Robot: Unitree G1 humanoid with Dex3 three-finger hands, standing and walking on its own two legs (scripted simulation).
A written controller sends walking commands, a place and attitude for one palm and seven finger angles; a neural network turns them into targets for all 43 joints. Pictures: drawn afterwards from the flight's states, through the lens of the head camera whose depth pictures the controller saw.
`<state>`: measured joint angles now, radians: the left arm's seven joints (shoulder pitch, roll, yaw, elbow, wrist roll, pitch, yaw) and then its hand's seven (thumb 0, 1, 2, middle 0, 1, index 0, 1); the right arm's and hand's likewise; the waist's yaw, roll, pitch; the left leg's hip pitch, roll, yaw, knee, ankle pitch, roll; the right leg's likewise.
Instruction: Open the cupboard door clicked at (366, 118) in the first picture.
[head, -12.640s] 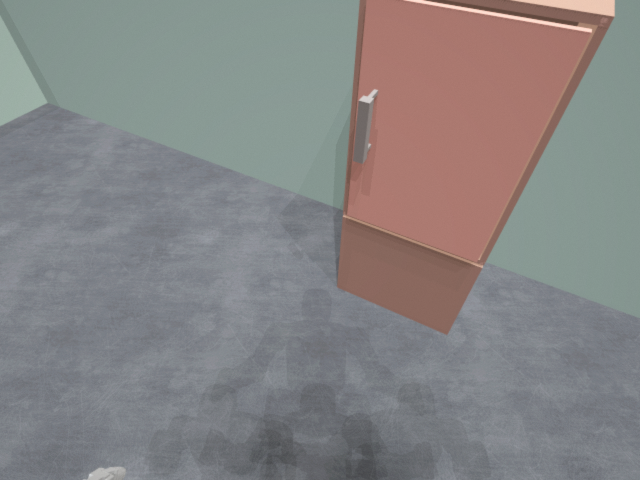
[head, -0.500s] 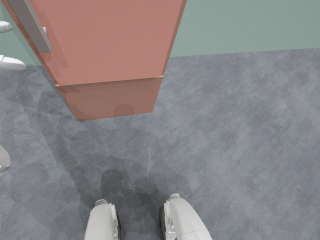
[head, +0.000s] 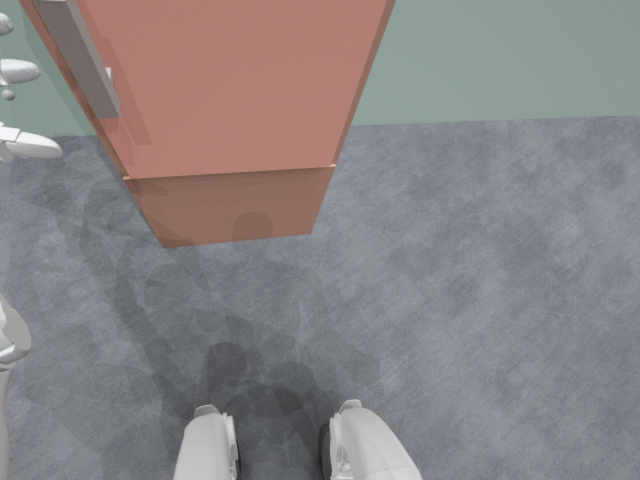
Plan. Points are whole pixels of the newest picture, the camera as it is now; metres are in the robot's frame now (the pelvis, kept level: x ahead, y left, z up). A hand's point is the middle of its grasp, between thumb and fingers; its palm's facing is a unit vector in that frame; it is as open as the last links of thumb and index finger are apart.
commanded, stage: move the hooked fingers beside the handle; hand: left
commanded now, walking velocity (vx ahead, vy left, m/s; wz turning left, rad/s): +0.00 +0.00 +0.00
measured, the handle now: (85, 44) +0.60 +0.23 +0.07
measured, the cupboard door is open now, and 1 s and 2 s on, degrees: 0 0 0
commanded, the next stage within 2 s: slide the fingers in behind the handle in 0.40 s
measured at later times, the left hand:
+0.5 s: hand (4, 96) +0.52 +0.29 +0.08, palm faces +0.07 -1.00 -0.01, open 14.0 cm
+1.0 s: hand (49, 92) +0.53 +0.25 +0.08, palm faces +0.06 -1.00 -0.01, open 14.0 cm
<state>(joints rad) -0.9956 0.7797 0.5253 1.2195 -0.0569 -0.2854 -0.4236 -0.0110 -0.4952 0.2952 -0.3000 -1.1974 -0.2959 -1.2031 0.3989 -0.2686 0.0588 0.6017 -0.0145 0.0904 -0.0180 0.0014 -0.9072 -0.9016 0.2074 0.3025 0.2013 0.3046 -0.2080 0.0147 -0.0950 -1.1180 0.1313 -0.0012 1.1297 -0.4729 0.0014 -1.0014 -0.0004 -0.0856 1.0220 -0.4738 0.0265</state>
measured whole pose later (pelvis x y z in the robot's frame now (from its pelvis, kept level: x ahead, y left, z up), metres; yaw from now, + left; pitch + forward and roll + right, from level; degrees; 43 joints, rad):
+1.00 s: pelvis -0.01 +0.00 -0.01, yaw +0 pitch +26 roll -5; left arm -1.04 0.72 0.50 1.24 -0.04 -0.32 -0.33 -0.01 -0.49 0.30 -0.30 -1.20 -0.30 -1.20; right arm 0.41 -0.26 0.06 0.61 -0.03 0.07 -0.01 0.00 -0.91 -0.90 0.21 0.30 0.20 0.30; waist -0.22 0.03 -0.09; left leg -1.15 0.13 0.01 1.16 -0.47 0.01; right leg -1.04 0.00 -0.07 1.06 -0.47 0.03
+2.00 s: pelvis +0.00 -0.01 +0.00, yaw +1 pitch +25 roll -4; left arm -0.99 0.57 0.43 1.20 -0.06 -0.37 -0.19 -0.01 -0.50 0.30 -0.21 -1.17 -0.25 -1.19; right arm 0.40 -0.25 0.03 0.64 -0.04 0.07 0.02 0.00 -0.91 -0.90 0.21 0.30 0.20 0.30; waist -0.20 0.03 -0.11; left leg -1.10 0.12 0.00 1.13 -0.48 -0.01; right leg -1.00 -0.01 -0.07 1.05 -0.49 0.02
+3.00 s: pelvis +0.00 -0.01 -0.01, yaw +0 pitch +26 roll -4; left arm -1.03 0.60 0.45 1.24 -0.04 -0.36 -0.19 0.01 0.68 0.78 -0.33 -1.32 -0.34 -1.35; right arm 0.41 -0.26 0.04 0.63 -0.04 0.07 0.01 0.00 -0.91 -0.90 0.21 0.30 0.20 0.30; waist -0.22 0.04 -0.10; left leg -1.13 0.12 0.00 1.14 -0.47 -0.01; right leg -1.03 0.00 -0.07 1.07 -0.49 0.01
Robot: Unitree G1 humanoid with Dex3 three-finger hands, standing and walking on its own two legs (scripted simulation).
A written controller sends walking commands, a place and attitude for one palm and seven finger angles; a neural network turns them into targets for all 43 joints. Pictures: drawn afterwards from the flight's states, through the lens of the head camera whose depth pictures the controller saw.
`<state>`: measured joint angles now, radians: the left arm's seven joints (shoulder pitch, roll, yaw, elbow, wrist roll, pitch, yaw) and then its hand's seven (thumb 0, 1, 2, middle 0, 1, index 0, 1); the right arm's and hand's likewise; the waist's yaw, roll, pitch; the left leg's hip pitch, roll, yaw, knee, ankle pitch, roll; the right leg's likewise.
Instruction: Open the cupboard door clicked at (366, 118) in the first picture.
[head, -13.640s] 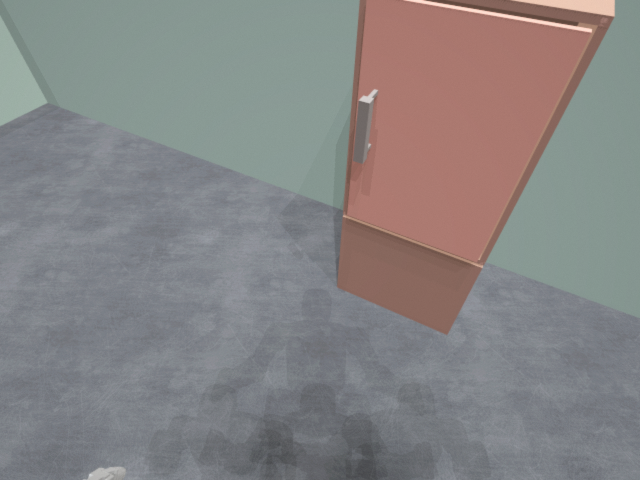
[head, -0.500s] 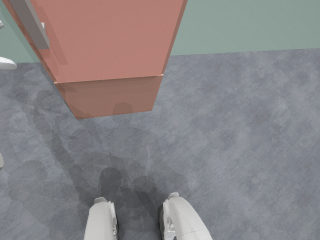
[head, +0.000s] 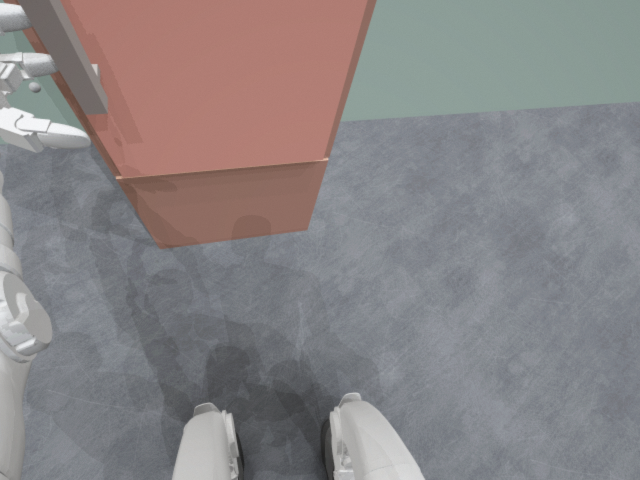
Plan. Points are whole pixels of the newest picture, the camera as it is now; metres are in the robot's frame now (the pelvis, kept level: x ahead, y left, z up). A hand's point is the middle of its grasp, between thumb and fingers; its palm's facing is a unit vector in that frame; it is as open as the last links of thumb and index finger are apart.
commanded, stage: slide the fingers in behind the handle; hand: left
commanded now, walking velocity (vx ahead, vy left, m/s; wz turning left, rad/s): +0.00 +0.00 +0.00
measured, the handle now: (70, 39) +0.61 +0.23 +0.08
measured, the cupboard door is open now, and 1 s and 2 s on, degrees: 0 0 0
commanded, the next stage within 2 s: close the thumb around the handle in 1.10 s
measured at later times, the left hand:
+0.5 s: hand (69, 84) +0.55 +0.22 +0.08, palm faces +0.08 -1.00 +0.00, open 14.0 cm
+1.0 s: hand (78, 88) +0.54 +0.21 +0.08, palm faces +0.11 -0.99 -0.01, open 14.2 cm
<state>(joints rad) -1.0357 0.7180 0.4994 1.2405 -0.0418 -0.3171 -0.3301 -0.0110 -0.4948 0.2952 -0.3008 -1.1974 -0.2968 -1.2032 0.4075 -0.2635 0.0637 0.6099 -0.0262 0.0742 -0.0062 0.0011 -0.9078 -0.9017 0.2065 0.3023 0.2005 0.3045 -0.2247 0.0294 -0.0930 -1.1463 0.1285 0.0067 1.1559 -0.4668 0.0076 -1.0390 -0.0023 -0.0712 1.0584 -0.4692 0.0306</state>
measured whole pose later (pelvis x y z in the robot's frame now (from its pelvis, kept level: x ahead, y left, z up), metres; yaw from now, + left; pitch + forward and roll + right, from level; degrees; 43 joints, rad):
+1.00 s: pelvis +0.01 -0.01 +0.01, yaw +1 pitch +25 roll -4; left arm -0.99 0.57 0.43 1.20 -0.06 -0.37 -0.19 -0.01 -0.50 0.30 -0.21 -1.17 -0.25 -1.19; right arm 0.40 -0.25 0.03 0.64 -0.04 0.07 0.02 0.00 -0.91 -0.90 0.21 0.30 0.20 0.30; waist -0.20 0.03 -0.11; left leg -1.10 0.12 0.00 1.13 -0.48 -0.01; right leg -1.00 -0.01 -0.07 1.05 -0.49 0.02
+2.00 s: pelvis +0.01 -0.01 +0.00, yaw +1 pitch +26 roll -4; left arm -1.03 0.60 0.45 1.24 -0.04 -0.36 -0.19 0.01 0.68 0.78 -0.33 -1.32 -0.34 -1.35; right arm 0.41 -0.26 0.04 0.63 -0.04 0.07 0.01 0.00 -0.91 -0.90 0.21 0.30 0.20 0.30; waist -0.22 0.04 -0.10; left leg -1.13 0.12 0.00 1.14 -0.47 -0.01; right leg -1.03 0.00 -0.07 1.07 -0.49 0.01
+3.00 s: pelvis +0.03 -0.04 +0.03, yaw +4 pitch +15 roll +0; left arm -0.20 -0.09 -0.03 0.45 0.08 -0.35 0.59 0.01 0.65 0.75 -0.28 -1.30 -0.28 -1.31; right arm 0.24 -0.18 -0.03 0.60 -0.09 0.04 0.06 0.01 -0.91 -0.90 0.20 0.30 0.20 0.30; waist -0.03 0.02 -0.16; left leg -0.79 0.09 0.01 0.98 -0.45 -0.06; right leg -0.73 -0.03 -0.07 1.00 -0.53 -0.02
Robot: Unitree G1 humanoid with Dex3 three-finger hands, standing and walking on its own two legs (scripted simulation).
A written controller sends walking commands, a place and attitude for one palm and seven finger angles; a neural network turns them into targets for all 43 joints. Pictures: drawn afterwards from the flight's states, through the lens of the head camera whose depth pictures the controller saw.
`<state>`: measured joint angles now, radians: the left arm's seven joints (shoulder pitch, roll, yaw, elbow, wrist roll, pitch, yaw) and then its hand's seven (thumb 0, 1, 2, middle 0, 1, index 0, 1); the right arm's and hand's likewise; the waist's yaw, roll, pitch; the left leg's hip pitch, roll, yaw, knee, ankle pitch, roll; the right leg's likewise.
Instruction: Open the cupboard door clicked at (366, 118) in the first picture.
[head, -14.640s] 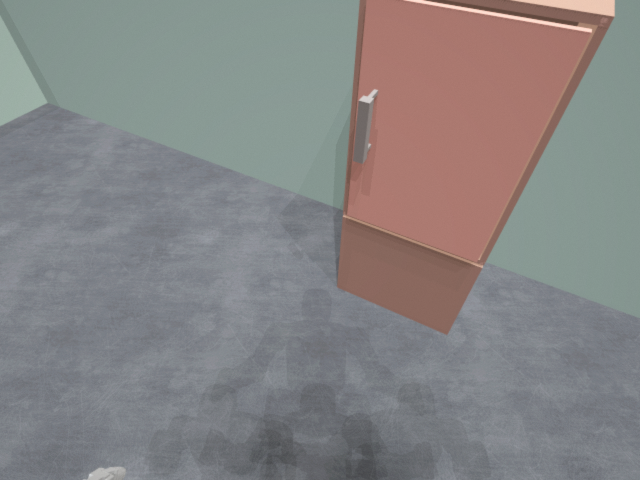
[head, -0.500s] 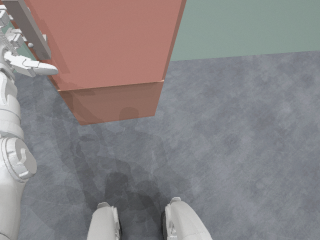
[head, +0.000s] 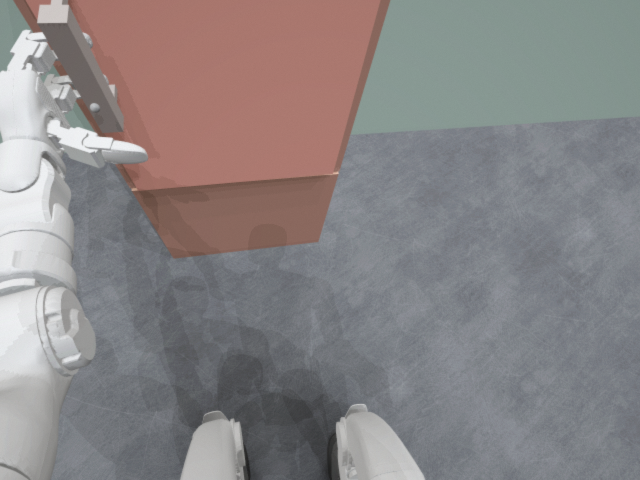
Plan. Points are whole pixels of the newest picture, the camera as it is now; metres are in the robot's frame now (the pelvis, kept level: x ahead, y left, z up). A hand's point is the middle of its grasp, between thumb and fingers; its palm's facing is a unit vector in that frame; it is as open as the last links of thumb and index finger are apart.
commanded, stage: slide the fingers in behind the handle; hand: left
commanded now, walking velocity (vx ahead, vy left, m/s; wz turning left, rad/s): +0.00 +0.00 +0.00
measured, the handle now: (89, 63) +0.60 +0.22 +0.07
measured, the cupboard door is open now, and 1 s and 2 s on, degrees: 0 0 35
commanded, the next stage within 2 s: close the thumb around the handle in 0.10 s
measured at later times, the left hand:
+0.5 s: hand (108, 104) +0.54 +0.20 +0.07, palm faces +0.08 -1.00 -0.02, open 11.5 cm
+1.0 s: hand (108, 103) +0.54 +0.20 +0.07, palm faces +0.08 -1.00 -0.01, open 6.1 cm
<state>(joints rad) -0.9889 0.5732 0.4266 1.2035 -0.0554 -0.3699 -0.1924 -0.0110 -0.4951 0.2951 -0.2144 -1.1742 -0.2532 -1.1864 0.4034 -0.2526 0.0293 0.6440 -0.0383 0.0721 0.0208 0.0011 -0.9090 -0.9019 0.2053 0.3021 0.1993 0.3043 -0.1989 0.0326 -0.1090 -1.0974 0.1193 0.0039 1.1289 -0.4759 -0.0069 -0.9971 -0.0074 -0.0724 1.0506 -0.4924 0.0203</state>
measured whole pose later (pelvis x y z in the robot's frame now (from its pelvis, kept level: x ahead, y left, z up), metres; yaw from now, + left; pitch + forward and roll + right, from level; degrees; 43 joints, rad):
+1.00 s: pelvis +0.00 +0.00 +0.00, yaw +0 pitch +26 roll -4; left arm -1.03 0.60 0.45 1.24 -0.04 -0.36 -0.19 0.01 0.68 0.78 -0.33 -1.32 -0.34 -1.35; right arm 0.41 -0.26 0.04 0.63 -0.04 0.07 0.01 0.00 -0.91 -0.90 0.21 0.30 0.20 0.30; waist -0.22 0.04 -0.10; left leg -1.13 0.12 0.00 1.14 -0.47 -0.01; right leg -1.03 0.00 -0.07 1.07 -0.49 0.01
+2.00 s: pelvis +0.01 -0.03 +0.02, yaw +3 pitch +15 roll +0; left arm -0.20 -0.09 -0.03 0.45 0.08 -0.35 0.59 0.01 0.65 0.75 -0.28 -1.30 -0.28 -1.31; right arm 0.24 -0.18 -0.03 0.60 -0.09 0.04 0.06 0.01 -0.91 -0.90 0.20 0.30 0.20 0.30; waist -0.03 0.02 -0.16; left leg -0.79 0.09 0.01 0.98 -0.45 -0.06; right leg -0.73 -0.03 -0.07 1.00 -0.53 -0.02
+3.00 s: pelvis +0.00 -0.04 +0.02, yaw +4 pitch +14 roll +0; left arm -0.14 -0.13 -0.15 0.41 0.11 -0.34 0.61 -0.01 -0.48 0.30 -0.26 -0.78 -0.26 -0.77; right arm 0.20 -0.18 -0.03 0.63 -0.09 0.01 0.02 0.01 -0.91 -0.90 0.20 0.30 0.20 0.30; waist -0.02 0.03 -0.14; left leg -0.80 0.07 0.00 1.00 -0.43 -0.05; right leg -0.75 -0.04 -0.07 1.04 -0.53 -0.02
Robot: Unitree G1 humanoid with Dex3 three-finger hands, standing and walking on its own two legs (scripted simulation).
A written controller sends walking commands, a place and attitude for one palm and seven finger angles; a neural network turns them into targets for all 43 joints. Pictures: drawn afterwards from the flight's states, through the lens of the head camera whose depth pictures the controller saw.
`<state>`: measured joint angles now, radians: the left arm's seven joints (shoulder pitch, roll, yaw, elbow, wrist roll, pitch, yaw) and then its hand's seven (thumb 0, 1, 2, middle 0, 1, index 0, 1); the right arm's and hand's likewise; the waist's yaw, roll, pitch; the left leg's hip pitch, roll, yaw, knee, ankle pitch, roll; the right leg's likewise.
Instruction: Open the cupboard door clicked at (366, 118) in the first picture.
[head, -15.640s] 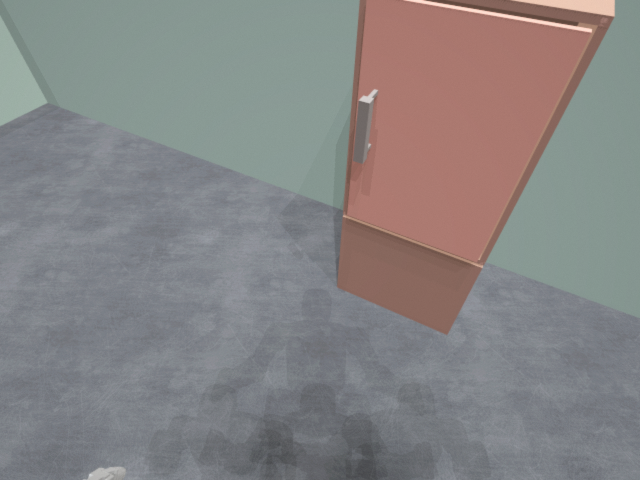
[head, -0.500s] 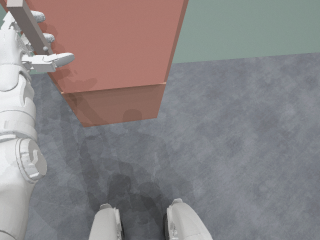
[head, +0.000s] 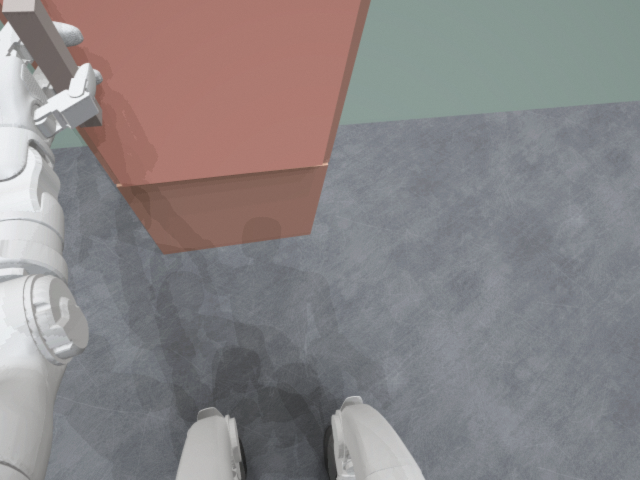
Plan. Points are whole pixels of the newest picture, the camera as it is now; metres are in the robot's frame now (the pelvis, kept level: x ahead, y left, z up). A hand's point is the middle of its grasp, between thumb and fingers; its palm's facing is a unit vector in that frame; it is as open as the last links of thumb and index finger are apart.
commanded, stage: pull the door open along its arc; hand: left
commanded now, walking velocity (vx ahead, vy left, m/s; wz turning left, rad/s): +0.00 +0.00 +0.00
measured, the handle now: (62, 54) +0.60 +0.23 +0.08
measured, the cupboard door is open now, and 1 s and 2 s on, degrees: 0 35 44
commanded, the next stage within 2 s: open thumb and fingers to let go in 1.12 s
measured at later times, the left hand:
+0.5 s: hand (103, 154) +0.47 +0.18 +0.07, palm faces +0.06 -1.00 +0.01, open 6.5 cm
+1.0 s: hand (203, 235) +0.37 +0.08 +0.08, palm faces +0.47 -0.88 -0.01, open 6.6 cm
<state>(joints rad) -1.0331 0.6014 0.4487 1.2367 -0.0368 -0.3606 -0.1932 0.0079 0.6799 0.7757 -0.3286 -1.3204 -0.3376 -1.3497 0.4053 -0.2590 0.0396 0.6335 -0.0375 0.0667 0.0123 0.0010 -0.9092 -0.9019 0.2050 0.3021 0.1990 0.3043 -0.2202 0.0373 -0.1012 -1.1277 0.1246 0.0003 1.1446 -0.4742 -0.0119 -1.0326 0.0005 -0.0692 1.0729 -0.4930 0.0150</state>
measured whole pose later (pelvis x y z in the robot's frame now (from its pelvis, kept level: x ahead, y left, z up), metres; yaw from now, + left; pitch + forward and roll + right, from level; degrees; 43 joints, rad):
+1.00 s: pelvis +0.02 -0.03 +0.03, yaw +4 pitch +15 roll +0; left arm -0.20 -0.09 -0.03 0.45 0.08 -0.35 0.59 0.01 0.65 0.75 -0.28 -1.30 -0.28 -1.31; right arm 0.24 -0.18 -0.03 0.60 -0.09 0.04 0.06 0.01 -0.91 -0.90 0.20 0.30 0.20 0.30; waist -0.03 0.02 -0.16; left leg -0.79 0.09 0.01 0.98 -0.45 -0.06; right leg -0.73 -0.03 -0.07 1.00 -0.53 -0.02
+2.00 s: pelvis +0.00 -0.03 +0.02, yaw +4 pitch +14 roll +0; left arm -0.14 -0.13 -0.15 0.41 0.11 -0.34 0.61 -0.01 -0.48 0.30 -0.26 -0.78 -0.26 -0.77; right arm 0.20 -0.18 -0.03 0.63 -0.09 0.01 0.02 0.01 -0.91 -0.90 0.20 0.30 0.20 0.30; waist -0.02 0.03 -0.14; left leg -0.80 0.07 0.00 1.00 -0.43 -0.05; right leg -0.75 -0.04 -0.07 1.04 -0.53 -0.02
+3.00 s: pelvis +0.00 -0.02 +0.02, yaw +4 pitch +13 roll +0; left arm 0.24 0.07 -0.13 0.02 -0.06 -0.34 0.03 -0.01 -0.50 0.29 -0.15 -0.30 -0.15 -0.30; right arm 0.22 -0.20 0.01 0.46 -0.01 -0.03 0.00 0.01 -0.91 -0.90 0.20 0.30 0.20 0.30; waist 0.00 0.03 -0.12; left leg -0.81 0.06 0.00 1.06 -0.47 -0.03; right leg -0.74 -0.05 -0.06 1.07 -0.55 0.00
